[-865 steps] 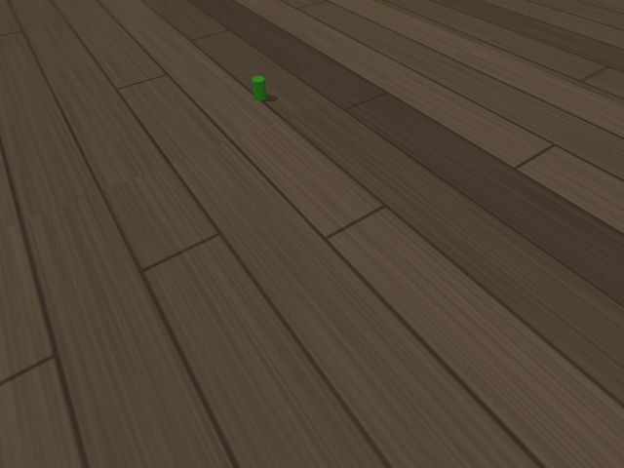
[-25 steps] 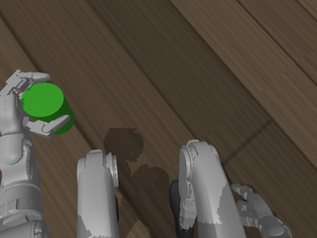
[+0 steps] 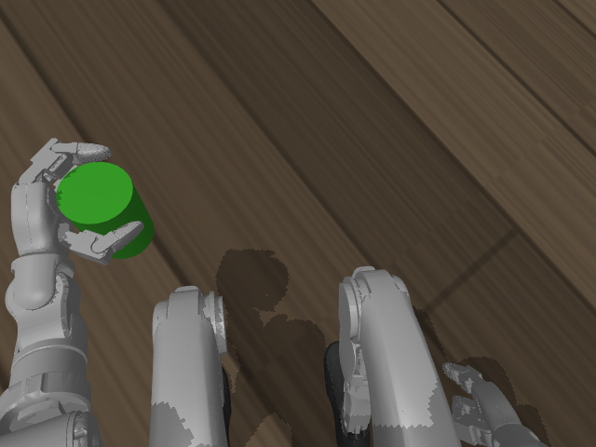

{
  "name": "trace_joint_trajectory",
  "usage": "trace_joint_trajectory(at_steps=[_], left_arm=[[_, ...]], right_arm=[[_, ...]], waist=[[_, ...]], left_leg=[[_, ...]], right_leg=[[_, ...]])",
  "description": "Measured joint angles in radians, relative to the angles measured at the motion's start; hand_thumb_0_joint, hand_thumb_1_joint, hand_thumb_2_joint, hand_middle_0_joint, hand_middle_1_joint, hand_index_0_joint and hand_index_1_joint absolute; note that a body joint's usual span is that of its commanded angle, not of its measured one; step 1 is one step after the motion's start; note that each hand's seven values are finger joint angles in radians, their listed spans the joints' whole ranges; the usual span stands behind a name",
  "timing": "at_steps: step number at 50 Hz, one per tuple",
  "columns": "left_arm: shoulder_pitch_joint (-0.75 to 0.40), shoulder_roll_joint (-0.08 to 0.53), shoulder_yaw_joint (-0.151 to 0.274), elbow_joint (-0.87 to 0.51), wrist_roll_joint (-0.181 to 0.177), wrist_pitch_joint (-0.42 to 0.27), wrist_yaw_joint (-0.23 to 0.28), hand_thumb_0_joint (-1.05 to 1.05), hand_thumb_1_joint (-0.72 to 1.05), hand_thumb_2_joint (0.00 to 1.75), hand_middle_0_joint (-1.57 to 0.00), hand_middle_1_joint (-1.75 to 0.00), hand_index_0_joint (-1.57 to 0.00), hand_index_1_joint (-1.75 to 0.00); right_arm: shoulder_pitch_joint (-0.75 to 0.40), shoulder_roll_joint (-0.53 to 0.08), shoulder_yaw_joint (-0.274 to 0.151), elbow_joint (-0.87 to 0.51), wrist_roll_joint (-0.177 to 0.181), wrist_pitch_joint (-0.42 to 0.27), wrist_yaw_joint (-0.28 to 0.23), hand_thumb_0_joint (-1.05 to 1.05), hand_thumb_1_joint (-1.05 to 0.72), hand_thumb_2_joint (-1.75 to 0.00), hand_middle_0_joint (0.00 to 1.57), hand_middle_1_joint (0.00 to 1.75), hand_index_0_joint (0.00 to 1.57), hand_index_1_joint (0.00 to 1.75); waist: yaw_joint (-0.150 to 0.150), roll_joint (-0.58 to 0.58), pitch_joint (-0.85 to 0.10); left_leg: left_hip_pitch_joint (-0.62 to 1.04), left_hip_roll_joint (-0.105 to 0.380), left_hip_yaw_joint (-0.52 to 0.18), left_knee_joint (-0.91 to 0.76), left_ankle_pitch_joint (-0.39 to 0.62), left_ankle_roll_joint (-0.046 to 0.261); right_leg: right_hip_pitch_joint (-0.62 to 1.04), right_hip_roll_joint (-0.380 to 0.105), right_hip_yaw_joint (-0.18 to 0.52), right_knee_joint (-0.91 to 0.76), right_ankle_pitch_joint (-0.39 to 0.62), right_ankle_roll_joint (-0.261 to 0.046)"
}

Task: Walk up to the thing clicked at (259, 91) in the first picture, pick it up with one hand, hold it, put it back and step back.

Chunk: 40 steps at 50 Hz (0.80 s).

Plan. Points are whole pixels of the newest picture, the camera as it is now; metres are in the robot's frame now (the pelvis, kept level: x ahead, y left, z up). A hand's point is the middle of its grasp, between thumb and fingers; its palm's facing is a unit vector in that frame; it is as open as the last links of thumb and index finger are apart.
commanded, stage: lift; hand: left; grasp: from the side
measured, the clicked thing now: (111, 214) +0.43 +0.22 -0.07
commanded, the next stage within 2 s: none
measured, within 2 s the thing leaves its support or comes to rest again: neither
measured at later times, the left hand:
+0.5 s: hand (42, 176) +0.40 +0.22 +0.09, palm faces +0.12 -0.99 -0.07, open 11.0 cm
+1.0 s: hand out of the picture +0.40 +0.22 +0.27, palm faces +0.14 -0.99 -0.07, open 11.0 cm
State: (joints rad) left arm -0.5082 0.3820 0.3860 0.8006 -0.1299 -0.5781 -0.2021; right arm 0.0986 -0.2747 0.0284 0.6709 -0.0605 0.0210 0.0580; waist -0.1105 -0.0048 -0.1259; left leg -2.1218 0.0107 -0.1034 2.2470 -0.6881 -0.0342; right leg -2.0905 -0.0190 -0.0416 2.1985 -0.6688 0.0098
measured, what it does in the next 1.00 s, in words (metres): rises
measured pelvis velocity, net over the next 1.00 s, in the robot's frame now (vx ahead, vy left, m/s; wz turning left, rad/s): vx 0.05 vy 0.01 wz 0.04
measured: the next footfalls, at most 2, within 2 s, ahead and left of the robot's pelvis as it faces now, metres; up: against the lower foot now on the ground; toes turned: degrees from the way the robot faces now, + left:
none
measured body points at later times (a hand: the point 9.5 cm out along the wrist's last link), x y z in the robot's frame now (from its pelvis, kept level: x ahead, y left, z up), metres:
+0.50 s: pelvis +0.02 +0.00 +0.10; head +0.19 +0.03 +0.51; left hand +0.39 +0.28 +0.10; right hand +0.18 -0.25 -0.03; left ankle +0.09 +0.13 -0.35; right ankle +0.10 -0.12 -0.35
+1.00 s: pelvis +0.05 +0.01 +0.24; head +0.16 +0.03 +0.68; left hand +0.38 +0.27 +0.28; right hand +0.21 -0.23 +0.14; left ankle +0.08 +0.13 -0.35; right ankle +0.10 -0.12 -0.35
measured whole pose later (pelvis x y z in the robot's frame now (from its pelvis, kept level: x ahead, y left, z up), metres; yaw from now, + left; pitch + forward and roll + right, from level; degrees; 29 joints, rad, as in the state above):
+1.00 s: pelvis +0.05 +0.01 +0.24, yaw +3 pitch +22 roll -3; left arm -0.14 0.28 0.18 0.32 -0.17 -0.28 -0.05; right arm 0.19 -0.22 0.01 0.61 0.04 -0.05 -0.04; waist -0.05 0.02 -0.16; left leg -1.23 0.04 -0.06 1.44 -0.60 -0.02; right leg -1.19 -0.02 -0.05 1.39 -0.58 0.01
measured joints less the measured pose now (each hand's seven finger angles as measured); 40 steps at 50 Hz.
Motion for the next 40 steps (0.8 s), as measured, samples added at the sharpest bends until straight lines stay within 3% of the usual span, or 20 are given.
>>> trace_joint_trajectory(at_steps=[12,19,30,40], left_arm=[[0.055,-0.039,-0.027,-0.112,-0.033,0.064,0.009,0.01,-0.5,1.1,-0.68,-0.99,-0.65,-1.0],[0.133,-0.054,-0.059,-0.25,-0.048,0.128,0.019,0.0,-0.5,1.1,-0.68,-0.99,-0.65,-1.0],[0.269,-0.085,-0.132,-0.46,-0.056,0.232,0.084,0.0,-0.5,1.11,-0.68,-0.98,-0.66,-1.0],[0.362,-0.097,-0.195,-0.547,-0.047,0.295,0.137,0.0,-0.5,1.11,-0.68,-0.98,-0.66,-1.0]], right_arm=[[0.013,-0.002,-0.023,-0.025,0.038,-0.015,-0.025,0.0,-0.93,-0.9,0.2,0.3,0.2,0.3],[0.013,0.003,-0.034,-0.05,0.063,-0.021,-0.041,0.0,-0.93,-0.9,0.2,0.3,0.2,0.3],[0.013,0.022,-0.04,-0.066,0.091,-0.038,-0.07,0.01,-0.92,-0.89,0.2,0.3,0.2,0.3],[0.042,0.042,-0.029,-0.066,0.103,-0.05,-0.09,0.01,-0.91,-0.89,0.2,0.3,0.2,0.3]], waist=[[0.023,0.017,-0.048],[0.041,0.022,-0.058],[0.068,0.023,-0.055],[0.067,0.034,-0.057]], left_leg=[[0.094,0.007,0.016,-0.104,-0.007,0.008],[0.182,0.009,0.024,-0.2,-0.001,0.011],[0.395,0.014,0.032,-0.392,0.014,0.014],[0.657,0.021,0.04,-0.609,0.043,0.018]], right_leg=[[0.092,0.0,0.007,-0.101,-0.007,0.003],[0.18,-0.002,0.008,-0.195,-0.003,0.004],[0.393,-0.003,0.003,-0.387,0.011,0.003],[0.658,0.001,0.0,-0.611,0.045,0.006]])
